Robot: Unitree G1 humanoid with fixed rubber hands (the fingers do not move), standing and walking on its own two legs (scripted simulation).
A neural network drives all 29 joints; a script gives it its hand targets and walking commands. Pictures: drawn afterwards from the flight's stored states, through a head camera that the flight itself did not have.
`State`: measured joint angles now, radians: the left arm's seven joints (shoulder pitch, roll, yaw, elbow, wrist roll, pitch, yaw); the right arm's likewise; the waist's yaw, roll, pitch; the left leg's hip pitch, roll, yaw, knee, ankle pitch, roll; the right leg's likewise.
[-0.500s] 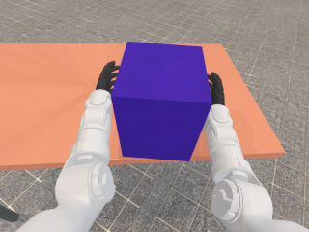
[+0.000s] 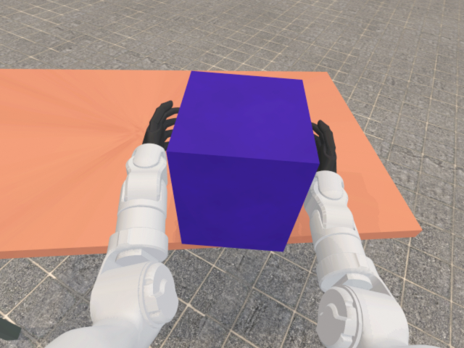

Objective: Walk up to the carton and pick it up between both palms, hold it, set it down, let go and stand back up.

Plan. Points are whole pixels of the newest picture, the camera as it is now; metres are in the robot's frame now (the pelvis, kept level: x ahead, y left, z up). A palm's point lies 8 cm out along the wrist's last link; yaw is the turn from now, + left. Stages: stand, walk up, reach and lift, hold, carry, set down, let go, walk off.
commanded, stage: reach and lift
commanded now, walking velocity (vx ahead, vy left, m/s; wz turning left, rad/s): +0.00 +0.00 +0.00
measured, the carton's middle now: (239, 165) +0.41 -0.01 +0.09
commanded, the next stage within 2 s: none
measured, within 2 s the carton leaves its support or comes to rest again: leaves its support in 0.58 s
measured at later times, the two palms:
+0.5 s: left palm (156, 146) +0.41 +0.13 +0.14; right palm (323, 168) +0.37 -0.16 +0.12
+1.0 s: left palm (159, 135) +0.40 +0.12 +0.18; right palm (338, 161) +0.36 -0.17 +0.15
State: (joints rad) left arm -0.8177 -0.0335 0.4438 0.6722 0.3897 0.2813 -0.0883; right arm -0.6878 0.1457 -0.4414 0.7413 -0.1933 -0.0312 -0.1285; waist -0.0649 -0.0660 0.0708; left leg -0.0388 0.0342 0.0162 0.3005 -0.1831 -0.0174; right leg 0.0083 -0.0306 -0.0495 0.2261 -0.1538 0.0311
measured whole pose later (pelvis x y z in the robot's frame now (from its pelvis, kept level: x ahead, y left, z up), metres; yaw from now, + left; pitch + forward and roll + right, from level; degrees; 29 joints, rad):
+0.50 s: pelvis +0.00 +0.00 +0.00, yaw +0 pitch -2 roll -1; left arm -0.80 -0.02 0.39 0.70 0.35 0.27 -0.05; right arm -0.67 0.12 -0.39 0.80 -0.15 -0.06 -0.15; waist -0.07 -0.07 0.01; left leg -0.08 0.04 0.02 0.31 -0.18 -0.02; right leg -0.03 -0.03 -0.07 0.23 -0.15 0.03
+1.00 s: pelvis -0.03 +0.00 +0.00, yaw -1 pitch -3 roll +0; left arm -0.93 -0.03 0.44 0.76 0.38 0.20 -0.02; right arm -0.79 0.06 -0.46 0.94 -0.17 -0.20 -0.14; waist -0.04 -0.09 0.02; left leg -0.09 0.04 0.06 0.25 -0.11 -0.02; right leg -0.08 -0.03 -0.05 0.22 -0.10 0.02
